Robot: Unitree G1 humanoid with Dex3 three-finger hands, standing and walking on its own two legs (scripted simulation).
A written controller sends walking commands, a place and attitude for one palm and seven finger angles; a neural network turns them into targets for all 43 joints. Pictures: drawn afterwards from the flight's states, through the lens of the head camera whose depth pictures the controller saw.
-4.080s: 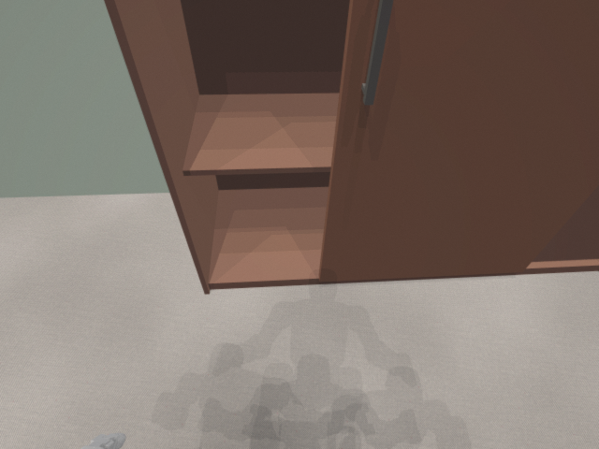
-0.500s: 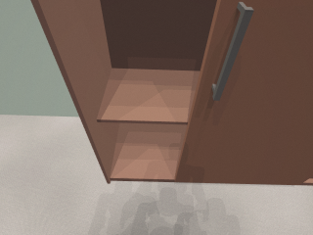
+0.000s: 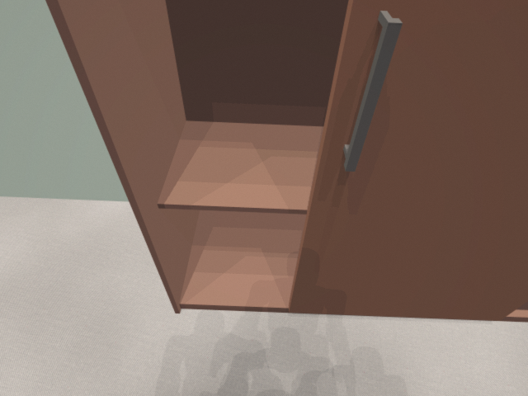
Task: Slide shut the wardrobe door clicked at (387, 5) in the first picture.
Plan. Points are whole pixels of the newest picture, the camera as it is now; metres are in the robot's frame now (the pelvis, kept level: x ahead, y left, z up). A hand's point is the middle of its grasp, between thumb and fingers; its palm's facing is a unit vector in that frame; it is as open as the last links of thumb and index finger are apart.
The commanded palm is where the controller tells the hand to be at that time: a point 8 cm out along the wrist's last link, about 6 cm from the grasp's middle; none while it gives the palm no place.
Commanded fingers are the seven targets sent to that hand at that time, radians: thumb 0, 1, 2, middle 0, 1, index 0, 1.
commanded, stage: come to a stop and stand still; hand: right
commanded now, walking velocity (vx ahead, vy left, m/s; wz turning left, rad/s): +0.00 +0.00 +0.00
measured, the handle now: (365, 101) +0.53 -0.13 +0.20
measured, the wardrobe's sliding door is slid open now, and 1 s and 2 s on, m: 0.42 0.42 0.42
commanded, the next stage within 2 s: look again from close up in 0.60 s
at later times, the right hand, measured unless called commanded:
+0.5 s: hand out of the picture -0.01 -0.13 -0.17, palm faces +0.04 +0.99 -0.16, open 7.4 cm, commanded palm none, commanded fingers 0.00 -0.90 -0.90 0.20 0.30 0.20 0.30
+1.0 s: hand out of the picture -0.01 -0.12 -0.17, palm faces +0.06 +0.99 -0.16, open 7.4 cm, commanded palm none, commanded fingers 0.00 -0.90 -0.90 0.20 0.30 0.20 0.30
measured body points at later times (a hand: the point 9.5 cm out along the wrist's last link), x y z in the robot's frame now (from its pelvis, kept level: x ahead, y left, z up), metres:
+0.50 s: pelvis +0.00 +0.03 +0.00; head +0.00 +0.03 +0.45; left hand -0.01 +0.24 -0.16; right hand -0.01 -0.18 -0.16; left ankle +0.01 +0.17 -0.73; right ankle -0.01 -0.08 -0.73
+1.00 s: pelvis +0.01 +0.04 +0.00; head +0.01 +0.04 +0.45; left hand +0.00 +0.25 -0.16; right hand -0.01 -0.17 -0.16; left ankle +0.01 +0.17 -0.73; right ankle -0.01 -0.08 -0.73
